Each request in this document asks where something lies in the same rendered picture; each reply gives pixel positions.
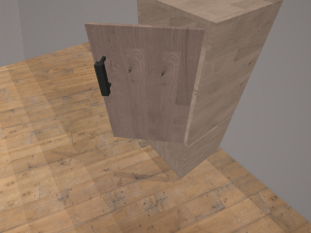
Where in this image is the handle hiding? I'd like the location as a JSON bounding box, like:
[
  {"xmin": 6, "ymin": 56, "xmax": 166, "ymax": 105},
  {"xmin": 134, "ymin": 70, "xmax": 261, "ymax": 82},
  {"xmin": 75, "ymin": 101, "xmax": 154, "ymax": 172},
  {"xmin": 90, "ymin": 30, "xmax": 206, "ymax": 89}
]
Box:
[{"xmin": 93, "ymin": 56, "xmax": 112, "ymax": 96}]

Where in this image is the cupboard door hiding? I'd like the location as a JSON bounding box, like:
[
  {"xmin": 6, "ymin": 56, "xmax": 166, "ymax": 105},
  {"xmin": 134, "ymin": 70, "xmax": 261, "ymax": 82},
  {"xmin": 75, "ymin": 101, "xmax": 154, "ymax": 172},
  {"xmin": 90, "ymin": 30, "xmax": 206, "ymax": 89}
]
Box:
[{"xmin": 85, "ymin": 21, "xmax": 205, "ymax": 144}]

